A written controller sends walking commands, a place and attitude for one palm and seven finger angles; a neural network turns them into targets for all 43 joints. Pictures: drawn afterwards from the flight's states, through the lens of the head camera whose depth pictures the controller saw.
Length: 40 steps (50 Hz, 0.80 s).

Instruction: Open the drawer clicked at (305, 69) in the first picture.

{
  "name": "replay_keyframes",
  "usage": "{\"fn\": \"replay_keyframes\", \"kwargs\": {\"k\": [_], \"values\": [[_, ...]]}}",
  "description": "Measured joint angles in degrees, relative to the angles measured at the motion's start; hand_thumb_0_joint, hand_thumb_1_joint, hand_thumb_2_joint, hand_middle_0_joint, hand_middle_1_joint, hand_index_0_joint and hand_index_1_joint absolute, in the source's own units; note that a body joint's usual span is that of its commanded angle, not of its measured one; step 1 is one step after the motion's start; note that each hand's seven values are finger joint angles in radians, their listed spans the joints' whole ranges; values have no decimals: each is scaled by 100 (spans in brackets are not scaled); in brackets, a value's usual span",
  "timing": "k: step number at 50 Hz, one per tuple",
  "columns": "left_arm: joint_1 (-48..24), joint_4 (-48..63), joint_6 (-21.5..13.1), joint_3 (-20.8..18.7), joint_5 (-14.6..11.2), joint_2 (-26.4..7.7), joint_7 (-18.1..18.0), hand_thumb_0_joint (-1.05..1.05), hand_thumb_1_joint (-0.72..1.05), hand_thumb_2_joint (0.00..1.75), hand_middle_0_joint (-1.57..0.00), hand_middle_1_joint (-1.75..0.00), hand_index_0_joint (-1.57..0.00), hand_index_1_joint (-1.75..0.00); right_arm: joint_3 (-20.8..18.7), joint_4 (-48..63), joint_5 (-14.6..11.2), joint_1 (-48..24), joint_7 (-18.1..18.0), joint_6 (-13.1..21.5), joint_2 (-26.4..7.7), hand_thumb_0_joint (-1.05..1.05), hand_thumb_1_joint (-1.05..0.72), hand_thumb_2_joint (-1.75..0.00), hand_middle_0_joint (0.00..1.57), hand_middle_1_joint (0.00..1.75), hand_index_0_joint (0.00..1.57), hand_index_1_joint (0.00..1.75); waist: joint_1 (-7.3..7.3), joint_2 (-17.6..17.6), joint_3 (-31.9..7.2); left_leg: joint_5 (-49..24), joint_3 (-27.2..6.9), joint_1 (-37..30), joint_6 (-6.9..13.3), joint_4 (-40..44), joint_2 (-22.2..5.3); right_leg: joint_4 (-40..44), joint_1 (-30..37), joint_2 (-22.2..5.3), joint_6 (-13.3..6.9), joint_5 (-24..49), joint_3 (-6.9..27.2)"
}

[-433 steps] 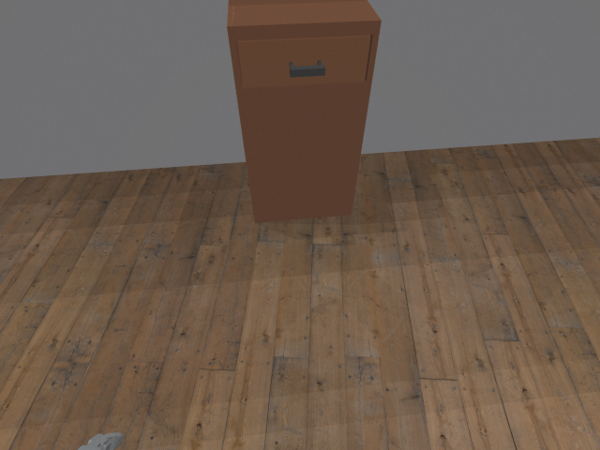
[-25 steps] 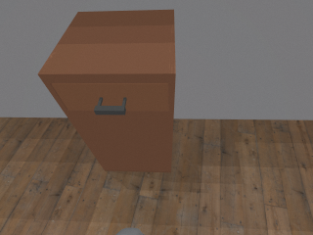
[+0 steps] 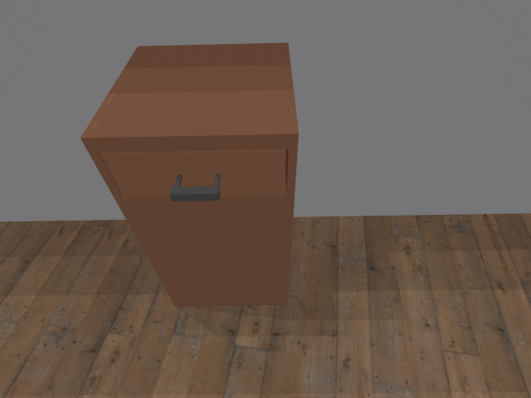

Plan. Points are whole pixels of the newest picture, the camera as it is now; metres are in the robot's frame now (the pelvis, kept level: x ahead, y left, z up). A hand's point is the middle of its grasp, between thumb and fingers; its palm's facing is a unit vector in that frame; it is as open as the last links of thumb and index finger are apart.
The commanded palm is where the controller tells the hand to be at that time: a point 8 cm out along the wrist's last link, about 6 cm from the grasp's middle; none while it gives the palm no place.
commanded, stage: come to a stop and stand still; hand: left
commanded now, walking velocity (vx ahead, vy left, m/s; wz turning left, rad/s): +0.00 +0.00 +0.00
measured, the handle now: (196, 186) +0.55 +0.19 -0.04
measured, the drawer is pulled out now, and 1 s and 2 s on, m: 0.00 0.00 0.00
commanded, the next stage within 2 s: look again from close up in 0.24 s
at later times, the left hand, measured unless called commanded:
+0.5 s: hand out of the picture -0.01 +0.17 -0.18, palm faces +0.02 -0.98 -0.19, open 7.4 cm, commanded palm none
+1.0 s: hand out of the picture -0.02 +0.20 -0.18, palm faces +0.03 -0.98 -0.19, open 7.4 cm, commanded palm none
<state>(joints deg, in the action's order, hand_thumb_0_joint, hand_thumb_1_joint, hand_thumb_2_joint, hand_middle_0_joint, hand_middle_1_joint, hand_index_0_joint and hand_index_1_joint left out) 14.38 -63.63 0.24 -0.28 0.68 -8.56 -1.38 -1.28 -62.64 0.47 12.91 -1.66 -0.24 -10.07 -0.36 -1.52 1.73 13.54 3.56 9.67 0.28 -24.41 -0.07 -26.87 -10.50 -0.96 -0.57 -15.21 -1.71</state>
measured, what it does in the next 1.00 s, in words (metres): stands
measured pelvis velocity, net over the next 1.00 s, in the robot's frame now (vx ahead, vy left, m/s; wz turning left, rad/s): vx -0.03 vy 0.03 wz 0.01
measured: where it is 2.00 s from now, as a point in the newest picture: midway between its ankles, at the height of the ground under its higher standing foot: outside the picture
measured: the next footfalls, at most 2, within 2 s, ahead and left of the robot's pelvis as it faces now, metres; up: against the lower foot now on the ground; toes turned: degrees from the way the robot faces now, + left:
none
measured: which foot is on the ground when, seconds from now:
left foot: down 0.00-1.00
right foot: down 0.00-1.00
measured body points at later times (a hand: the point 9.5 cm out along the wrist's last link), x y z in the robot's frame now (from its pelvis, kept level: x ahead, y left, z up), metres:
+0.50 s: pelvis -0.01 +0.00 -0.01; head -0.01 +0.00 +0.44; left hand -0.01 +0.22 -0.16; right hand -0.03 -0.23 -0.16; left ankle +0.00 +0.11 -0.74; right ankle -0.01 -0.11 -0.74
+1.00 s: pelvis -0.03 +0.03 +0.00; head -0.03 +0.03 +0.45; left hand -0.02 +0.25 -0.16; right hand +0.01 -0.21 -0.15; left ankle +0.00 +0.11 -0.74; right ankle -0.01 -0.11 -0.74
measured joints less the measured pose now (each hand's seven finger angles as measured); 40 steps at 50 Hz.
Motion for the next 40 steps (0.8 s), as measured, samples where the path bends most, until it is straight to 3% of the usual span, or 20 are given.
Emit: {"fn": "replay_keyframes", "kwargs": {"k": [17, 24, 40], "values": [[293, -202, -29, 43, -24, 201, -27, 0, 91, 90, -20, -30, -20, -30, 121, -430, 24, 636, -21, 18, 286, 0, -91, -90, 20, 30, 20, 30, -13, 148, -40, -186, -43, 23, -54, 174, -113, 334, 54, 123, -67, 265, -47], [442, 282, -73, 63, 44, 58, -48, 0, 91, 90, -20, -30, -20, -30, 86, 239, 120, 782, -5, 40, 134, 0, -90, -90, 20, 30, 20, 30, -147, 54, -92, 172, -189, 544, -15, -640, -121, -247, -303, 103, -68, -27, -188], [250, 648, -36, 61, 32, -106, -69, 0, 91, 90, -20, -30, -20, -30, 111, 471, 76, 250, 48, 53, -20, 0, -91, -90, 20, 30, 20, 30, 11, 102, -201, 160, -51, 368, 154, -604, 8, -217, -163, -28, 121, 40, -50]]}}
